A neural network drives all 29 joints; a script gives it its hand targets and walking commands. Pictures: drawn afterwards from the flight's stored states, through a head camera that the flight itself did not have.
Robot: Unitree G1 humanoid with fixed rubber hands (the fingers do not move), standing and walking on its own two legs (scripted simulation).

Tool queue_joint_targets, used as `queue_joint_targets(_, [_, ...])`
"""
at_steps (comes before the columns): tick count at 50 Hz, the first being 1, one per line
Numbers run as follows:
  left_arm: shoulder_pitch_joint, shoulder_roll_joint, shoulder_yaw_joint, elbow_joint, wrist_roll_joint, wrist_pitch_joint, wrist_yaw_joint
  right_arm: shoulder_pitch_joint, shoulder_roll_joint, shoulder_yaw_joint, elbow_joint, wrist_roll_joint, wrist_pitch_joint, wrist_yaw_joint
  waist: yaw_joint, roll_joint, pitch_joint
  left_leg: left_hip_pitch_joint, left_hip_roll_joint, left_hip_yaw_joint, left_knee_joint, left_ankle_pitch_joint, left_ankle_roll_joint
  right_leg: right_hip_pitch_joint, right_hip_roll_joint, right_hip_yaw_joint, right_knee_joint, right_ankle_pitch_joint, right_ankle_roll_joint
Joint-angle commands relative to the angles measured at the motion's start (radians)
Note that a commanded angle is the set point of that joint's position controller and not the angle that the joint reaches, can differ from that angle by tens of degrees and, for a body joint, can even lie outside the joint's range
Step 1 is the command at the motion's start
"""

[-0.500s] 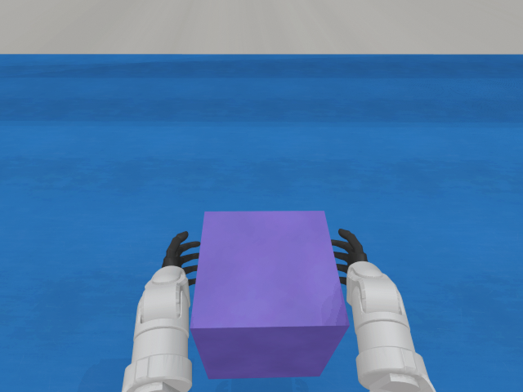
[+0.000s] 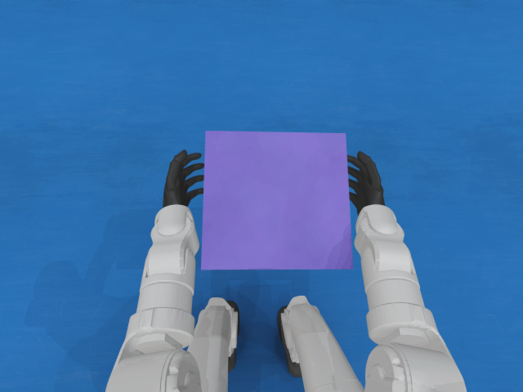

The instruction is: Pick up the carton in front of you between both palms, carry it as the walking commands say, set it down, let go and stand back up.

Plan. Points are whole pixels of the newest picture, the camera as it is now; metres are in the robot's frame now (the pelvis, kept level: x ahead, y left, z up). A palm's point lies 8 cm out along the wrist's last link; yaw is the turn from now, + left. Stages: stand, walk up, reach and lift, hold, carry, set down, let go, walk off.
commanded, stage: set down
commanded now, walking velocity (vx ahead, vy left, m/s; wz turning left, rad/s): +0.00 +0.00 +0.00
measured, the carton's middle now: (270, 209) +0.40 -0.03 -0.15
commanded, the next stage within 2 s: none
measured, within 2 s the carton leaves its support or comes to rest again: rests again in 1.54 s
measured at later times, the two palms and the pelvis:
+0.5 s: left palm (201, 195) +0.45 +0.11 -0.21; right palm (348, 199) +0.42 -0.19 -0.21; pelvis -0.02 +0.00 -0.12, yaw +0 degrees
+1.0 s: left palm (217, 201) +0.48 +0.09 -0.37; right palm (334, 207) +0.44 -0.21 -0.37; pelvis -0.04 +0.00 -0.24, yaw -1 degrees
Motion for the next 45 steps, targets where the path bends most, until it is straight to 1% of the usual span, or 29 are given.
queue_joint_targets(1, [-0.623, -0.902, -0.547, 0.037, -0.089, 0.002, -0.18, -0.658, 0.857, 0.569, 0.029, 0.088, 0.008, 0.224, -0.008, 0.015, -0.939, 0.425, -0.068, -0.013, 0.058, 0.191, -0.027, 0.175, 0.055, -0.014, 0.006, 0.181, 0.003])
queue_joint_targets(2, [-0.627, -0.928, -0.485, 0.081, -0.038, 0.021, -0.184, -0.629, 0.877, 0.518, 0.055, 0.025, 0.024, 0.22, -0.033, -0.014, -0.892, 0.371, -0.073, -0.013, 0.077, 0.143, -0.023, 0.115, 0.067, 0.004, -0.003, 0.149, 0.006])
queue_joint_targets(3, [-0.652, -0.932, -0.494, 0.111, -0.067, 0.04, -0.196, -0.635, 0.837, 0.448, 0.129, 0.017, 0.04, 0.231, -0.069, 0.051, -0.827, 0.299, -0.071, -0.017, 0.068, 0.104, -0.041, 0.086, 0.052, -0.021, 0.014, 0.134, -0.011])
queue_joint_targets(5, [-0.691, -0.916, -0.433, 0.139, -0.024, 0.065, -0.204, -0.717, 0.901, 0.444, 0.111, 0.052, 0.064, 0.241, -0.021, 0.008, -0.829, 0.254, -0.077, 0.004, 0.114, 0.036, -0.02, 0.068, 0.055, 0.005, 0.023, 0.06, -0.005])
queue_joint_targets(8, [-0.742, -0.989, -0.453, 0.132, -0.049, 0.055, -0.207, -0.748, 0.899, 0.443, 0.093, 0.034, 0.066, 0.248, -0.059, 0.078, -0.922, 0.211, -0.083, 0.003, 0.168, 0.116, -0.033, 0.03, 0.061, 0.017, 0.089, 0.178, -0.013])
queue_joint_targets(9, [-0.718, -0.944, -0.433, 0.135, -0.036, 0.062, -0.203, -0.695, 0.895, 0.424, 0.092, 0.015, 0.074, 0.24, -0.049, -0.007, -0.968, 0.233, -0.082, -0.006, 0.18, 0.154, -0.018, 0.03, 0.058, -0.005, 0.106, 0.205, 0.004])
queue_joint_targets(14, [-0.838, -0.856, -0.421, 0.134, -0.046, 0.023, -0.178, -0.858, 0.851, 0.435, 0.139, 0.058, 0.05, 0.245, -0.025, 0.01, -0.947, 0.132, -0.092, 0.006, 0.247, 0.124, -0.026, -0.163, 0.076, -0.056, 0.201, 0.131, 0.022])
queue_joint_targets(15, [-0.851, -0.866, -0.435, 0.119, -0.045, 0.021, -0.168, -0.819, 0.811, 0.394, 0.179, 0.044, 0.047, 0.242, -0.063, 0.059, -0.974, 0.093, -0.097, 0.011, 0.287, 0.125, -0.039, -0.158, 0.065, -0.038, 0.224, 0.162, 0.012])
queue_joint_targets(16, [-0.761, -0.862, -0.4, 0.162, -0.036, 0.024, -0.167, -0.803, 0.835, 0.416, 0.114, 0.07, 0.04, 0.231, -0.017, 0.039, -0.997, 0.114, -0.102, 0.015, 0.29, 0.142, -0.027, -0.142, 0.072, -0.029, 0.231, 0.174, 0.015])
queue_joint_targets(20, [-0.874, -0.851, -0.462, 0.124, -0.07, 0.004, -0.154, -0.821, 0.828, 0.423, 0.16, 0.076, 0.044, 0.216, -0.08, 0.057, -1.11, 0.018, -0.111, 0.031, 0.371, 0.135, -0.048, -0.134, 0.081, -0.043, 0.319, 0.239, 0.036])
queue_joint_targets(21, [-0.85, -0.854, -0.479, 0.101, -0.096, 0.001, -0.15, -0.824, 0.825, 0.469, 0.104, 0.095, 0.035, 0.213, -0.059, -0.008, -1.126, 0.0, -0.119, 0.011, 0.389, 0.192, -0.034, -0.119, 0.074, -0.038, 0.329, 0.287, 0.036])
queue_joint_targets(23, [-0.863, -0.875, -0.467, 0.14, -0.106, 0.013, -0.151, -0.865, 0.788, 0.454, 0.079, 0.094, 0.037, 0.204, -0.104, 0.043, -1.173, 0.015, -0.11, 0.03, 0.42, 0.153, -0.041, -0.146, 0.073, -0.056, 0.355, 0.24, 0.035])
queue_joint_targets(24, [-0.899, -0.819, -0.47, 0.138, -0.109, 0.014, -0.15, -0.903, 0.763, 0.481, 0.065, 0.106, 0.036, 0.2, -0.114, -0.007, -1.113, -0.027, -0.1, 0.012, 0.451, 0.139, -0.04, -0.211, 0.073, -0.062, 0.381, 0.214, 0.041])
queue_joint_targets(25, [-0.871, -0.822, -0.447, 0.154, -0.102, 0.016, -0.143, -0.949, 0.779, 0.486, 0.034, 0.126, 0.029, 0.201, -0.041, 0.008, -1.16, -0.036, -0.11, 0.039, 0.471, 0.125, -0.036, -0.197, 0.073, -0.047, 0.383, 0.18, 0.045])
queue_joint_targets(26, [-0.94, -0.803, -0.458, 0.144, -0.104, 0.005, -0.138, -0.919, 0.801, 0.482, 0.087, 0.136, 0.033, 0.199, -0.083, 0.02, -1.129, -0.06, -0.11, 0.043, 0.488, 0.124, -0.046, -0.195, 0.075, -0.05, 0.387, 0.183, 0.037])
queue_joint_targets(27, [-0.936, -0.794, -0.419, 0.202, -0.084, 0.013, -0.141, -0.962, 0.75, 0.467, 0.122, 0.141, 0.038, 0.197, -0.044, 0.076, -1.072, -0.117, -0.106, 0.045, 0.494, 0.084, -0.044, -0.248, 0.07, -0.04, 0.412, 0.164, 0.029])
queue_joint_targets(30, [-0.962, -0.782, -0.438, 0.158, -0.09, 0.009, -0.123, -0.981, 0.747, 0.475, 0.093, 0.171, 0.032, 0.197, -0.023, 0.055, -1.125, -0.09, -0.111, 0.05, 0.522, 0.081, -0.038, -0.271, 0.075, -0.058, 0.458, 0.161, 0.041])
queue_joint_targets(32, [-1.047, -0.758, -0.494, 0.097, -0.134, -0.003, -0.115, -1.065, 0.717, 0.494, 0.034, 0.191, 0.017, 0.183, -0.081, 0.036, -1.195, -0.1, -0.109, 0.045, 0.596, 0.147, -0.039, -0.285, 0.074, -0.059, 0.5, 0.226, 0.05])
queue_joint_targets(33, [-1.059, -0.769, -0.48, 0.157, -0.13, 0.006, -0.111, -1.037, 0.708, 0.484, 0.113, 0.202, 0.025, 0.184, -0.042, 0.096, -1.161, -0.124, -0.107, 0.063, 0.601, 0.138, -0.046, -0.278, 0.058, -0.057, 0.509, 0.231, 0.055])
queue_joint_targets(34, [-1.079, -0.747, -0.509, 0.088, -0.162, 0.0, -0.114, -1.033, 0.71, 0.465, 0.071, 0.193, 0.028, 0.184, -0.127, 0.074, -1.218, -0.105, -0.109, 0.05, 0.618, 0.115, -0.053, -0.29, 0.068, -0.087, 0.536, 0.202, 0.051])
queue_joint_targets(35, [-1.072, -0.758, -0.477, 0.1, -0.136, 0.0, -0.106, -1.019, 0.734, 0.476, 0.064, 0.195, 0.026, 0.186, -0.049, 0.09, -1.236, -0.096, -0.119, 0.072, 0.626, 0.131, -0.05, -0.28, 0.076, -0.059, 0.542, 0.215, 0.044])
queue_joint_targets(36, [-1.057, -0.739, -0.456, 0.147, -0.144, -0.001, -0.111, -1.035, 0.708, 0.45, 0.138, 0.17, 0.042, 0.183, -0.1, 0.049, -1.137, -0.167, -0.11, 0.053, 0.637, 0.081, -0.042, -0.33, 0.057, -0.076, 0.56, 0.174, 0.045])
queue_joint_targets(37, [-1.017, -0.79, -0.445, 0.2, -0.138, 0.003, -0.107, -0.975, 0.732, 0.44, 0.169, 0.158, 0.04, 0.189, -0.081, 0.053, -1.121, -0.155, -0.105, 0.06, 0.612, 0.075, -0.037, -0.315, 0.071, -0.068, 0.542, 0.18, 0.044])
queue_joint_targets(38, [-1.092, -0.769, -0.475, 0.145, -0.171, 0.0, -0.109, -1.055, 0.675, 0.439, 0.106, 0.167, 0.035, 0.195, -0.135, 0.059, -1.136, -0.169, -0.106, 0.035, 0.641, 0.082, -0.044, -0.361, 0.059, -0.087, 0.582, 0.171, 0.035])
queue_joint_targets(39, [-1.078, -0.774, -0.474, 0.179, -0.154, 0.006, -0.108, -1.074, 0.729, 0.472, 0.14, 0.201, 0.034, 0.198, -0.073, 0.044, -1.137, -0.14, -0.106, 0.057, 0.66, 0.105, -0.037, -0.372, 0.064, -0.076, 0.578, 0.176, 0.045])
queue_joint_targets(42, [-1.105, -0.766, -0.453, 0.238, -0.155, 0.016, -0.122, -1.146, 0.655, 0.45, 0.121, 0.188, 0.029, 0.197, -0.085, 0.078, -1.102, -0.234, -0.112, 0.054, 0.689, 0.082, -0.035, -0.409, 0.051, -0.086, 0.62, 0.165, 0.045])
queue_joint_targets(43, [-1.148, -0.721, -0.458, 0.211, -0.167, 0.011, -0.121, -1.139, 0.668, 0.435, 0.121, 0.173, 0.028, 0.199, -0.139, 0.038, -1.136, -0.207, -0.105, 0.035, 0.715, 0.07, -0.023, -0.423, 0.048, -0.102, 0.649, 0.144, 0.044])
queue_joint_targets(44, [-1.208, -0.731, -0.456, 0.176, -0.17, 0.0, -0.125, -1.165, 0.692, 0.463, 0.123, 0.205, 0.033, 0.194, -0.057, 0.062, -1.115, -0.229, -0.111, 0.089, 0.737, 0.067, -0.031, -0.402, 0.06, -0.06, 0.616, 0.151, 0.035])
queue_joint_targets(45, [-1.216, -0.702, -0.453, 0.176, -0.181, -0.004, -0.122, -1.175, 0.668, 0.457, 0.172, 0.199, 0.038, 0.199, -0.073, 0.022, -1.089, -0.286, -0.115, 0.081, 0.752, 0.044, -0.028, -0.405, 0.056, -0.074, 0.626, 0.121, 0.038])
